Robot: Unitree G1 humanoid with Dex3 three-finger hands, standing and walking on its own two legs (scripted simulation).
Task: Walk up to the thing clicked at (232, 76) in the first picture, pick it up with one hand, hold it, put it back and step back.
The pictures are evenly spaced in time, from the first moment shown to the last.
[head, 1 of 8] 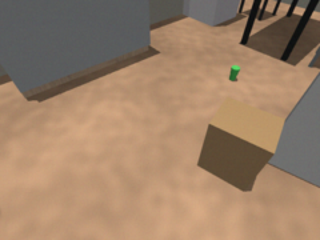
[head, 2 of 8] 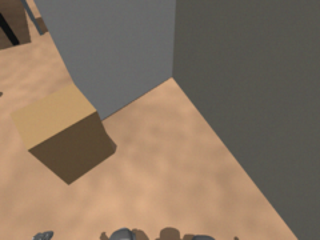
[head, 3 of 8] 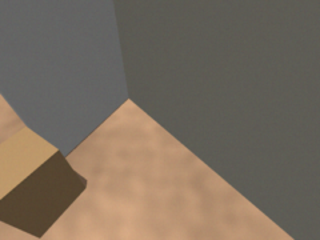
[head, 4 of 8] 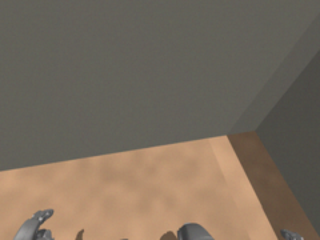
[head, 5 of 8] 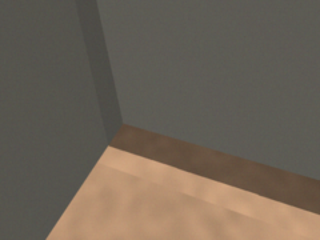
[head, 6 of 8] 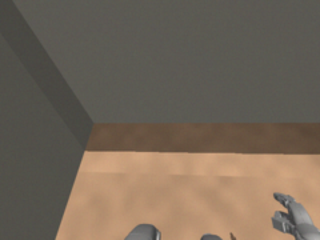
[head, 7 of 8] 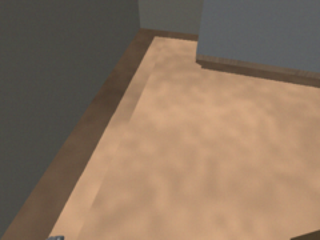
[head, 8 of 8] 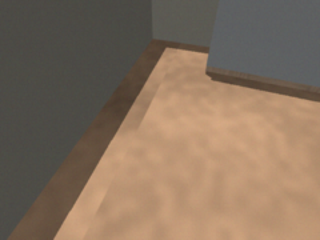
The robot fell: no
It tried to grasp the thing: no
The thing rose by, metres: 0.00
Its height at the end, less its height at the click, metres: +0.00
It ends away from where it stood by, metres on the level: 0.00
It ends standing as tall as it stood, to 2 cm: yes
